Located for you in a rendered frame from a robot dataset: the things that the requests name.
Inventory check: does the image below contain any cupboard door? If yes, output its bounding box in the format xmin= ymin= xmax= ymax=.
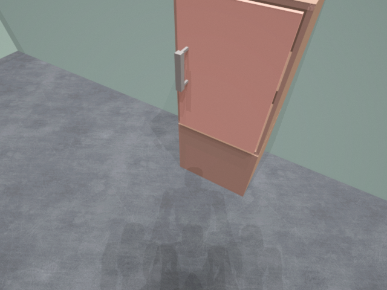
xmin=176 ymin=0 xmax=304 ymax=153

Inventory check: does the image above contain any handle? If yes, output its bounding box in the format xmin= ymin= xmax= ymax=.
xmin=174 ymin=47 xmax=189 ymax=92

